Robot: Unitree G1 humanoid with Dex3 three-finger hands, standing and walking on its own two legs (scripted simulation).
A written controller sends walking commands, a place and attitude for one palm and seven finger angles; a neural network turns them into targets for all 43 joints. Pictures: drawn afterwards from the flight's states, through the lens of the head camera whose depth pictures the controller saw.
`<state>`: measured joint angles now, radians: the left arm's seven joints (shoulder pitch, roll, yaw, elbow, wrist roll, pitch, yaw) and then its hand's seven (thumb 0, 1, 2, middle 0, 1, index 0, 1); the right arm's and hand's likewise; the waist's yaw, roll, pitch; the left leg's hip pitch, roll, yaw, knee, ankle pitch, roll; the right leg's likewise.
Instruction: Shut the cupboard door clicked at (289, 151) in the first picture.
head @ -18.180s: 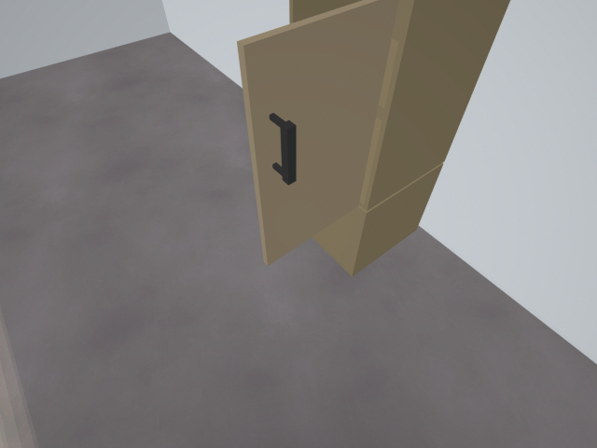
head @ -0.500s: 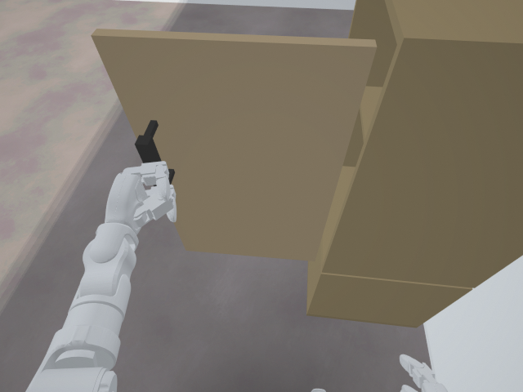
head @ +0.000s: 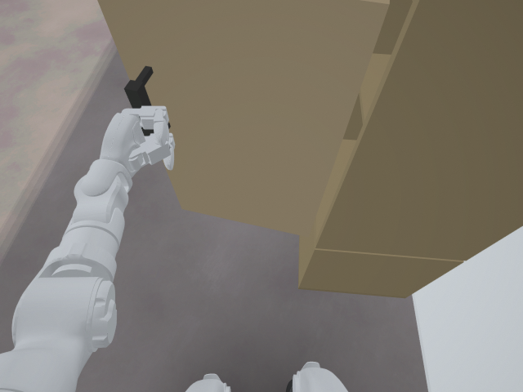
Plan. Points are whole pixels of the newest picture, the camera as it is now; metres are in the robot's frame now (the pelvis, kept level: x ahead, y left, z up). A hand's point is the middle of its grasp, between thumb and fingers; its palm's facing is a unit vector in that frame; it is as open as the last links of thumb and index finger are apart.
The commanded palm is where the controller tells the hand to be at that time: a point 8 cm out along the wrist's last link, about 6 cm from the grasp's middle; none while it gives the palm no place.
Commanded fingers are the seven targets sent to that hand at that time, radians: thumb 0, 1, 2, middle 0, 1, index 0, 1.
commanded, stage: push the door shut along its arc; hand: left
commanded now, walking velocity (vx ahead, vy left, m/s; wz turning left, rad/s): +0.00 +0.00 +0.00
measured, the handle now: (152, 110) +0.54 +0.17 +0.09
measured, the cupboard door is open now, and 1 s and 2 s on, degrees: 81 67 51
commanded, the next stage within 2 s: pull the fist back off the door in 1.26 s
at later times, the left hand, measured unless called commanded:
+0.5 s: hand (214, 114) +0.53 +0.06 +0.09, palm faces -0.40 -0.92 +0.00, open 3.1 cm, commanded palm +0.53 +0.13 +0.09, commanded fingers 0.00 0.90 0.90 -1.30 -1.50 -1.30 -1.50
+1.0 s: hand (216, 103) +0.55 +0.06 +0.09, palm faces -0.46 -0.89 -0.01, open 3.0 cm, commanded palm +0.59 +0.08 +0.09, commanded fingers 0.00 0.90 0.90 -1.30 -1.50 -1.30 -1.50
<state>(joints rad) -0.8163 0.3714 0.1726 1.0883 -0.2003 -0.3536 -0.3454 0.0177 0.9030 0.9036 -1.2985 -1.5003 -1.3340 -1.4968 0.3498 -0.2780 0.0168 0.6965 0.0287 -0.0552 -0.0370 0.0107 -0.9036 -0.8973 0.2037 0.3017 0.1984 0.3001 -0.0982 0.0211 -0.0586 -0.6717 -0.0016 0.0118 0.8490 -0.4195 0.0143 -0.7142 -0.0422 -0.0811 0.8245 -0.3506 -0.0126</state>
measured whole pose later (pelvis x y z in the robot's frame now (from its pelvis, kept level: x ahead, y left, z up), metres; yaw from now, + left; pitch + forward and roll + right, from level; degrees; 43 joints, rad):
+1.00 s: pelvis +0.00 +0.00 -0.02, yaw -1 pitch +23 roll -2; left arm -1.28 0.51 0.16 1.33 -0.12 -0.21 -0.47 0.00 0.84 0.92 -1.30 -1.50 -1.33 -1.50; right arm 0.38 -0.30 0.03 0.70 -0.02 -0.07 -0.05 0.01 -0.90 -0.90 0.21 0.30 0.20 0.30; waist -0.23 0.03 -0.05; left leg -0.93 0.02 0.00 1.00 -0.47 0.01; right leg -0.95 -0.02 -0.09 0.93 -0.37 -0.02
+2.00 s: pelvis +0.02 +0.00 -0.01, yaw -3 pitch +21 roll -1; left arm -1.04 0.22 0.25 1.19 0.00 -0.38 0.09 0.02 0.90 0.91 -1.30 -1.50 -1.30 -1.50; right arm 0.48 -0.27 -0.02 0.64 -0.06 0.03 0.08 0.01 -0.91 -0.90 0.20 0.30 0.20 0.30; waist -0.19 0.06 -0.10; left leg -0.78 0.03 0.05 0.88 -0.46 0.01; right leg -0.85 0.00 -0.04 0.84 -0.37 -0.02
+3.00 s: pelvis +0.02 +0.00 +0.04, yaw -2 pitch +1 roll +0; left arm -0.13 0.22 0.05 0.20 -0.10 -0.12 -0.02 0.02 0.90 0.90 -1.18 -1.36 -1.17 -1.36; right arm 0.18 -0.25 0.01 0.57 0.05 0.00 -0.08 0.01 -0.91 -0.90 0.20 0.30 0.19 0.30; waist 0.01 0.05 -0.03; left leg -0.22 0.01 0.04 0.52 -0.32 0.01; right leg -0.29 -0.02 -0.05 0.54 -0.26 -0.01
